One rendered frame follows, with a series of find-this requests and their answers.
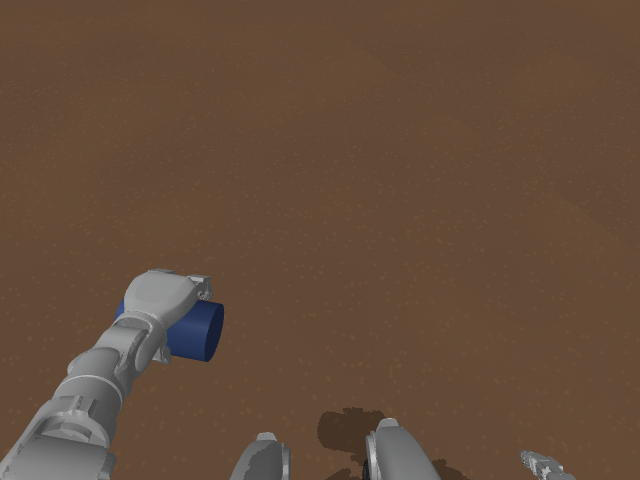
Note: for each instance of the can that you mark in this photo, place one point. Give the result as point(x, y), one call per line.
point(197, 334)

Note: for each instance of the left robot hand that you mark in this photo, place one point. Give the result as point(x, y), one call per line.
point(166, 297)

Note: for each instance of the left robot arm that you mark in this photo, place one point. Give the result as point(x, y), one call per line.
point(71, 434)

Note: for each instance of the right robot hand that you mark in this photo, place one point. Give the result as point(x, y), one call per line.
point(544, 468)

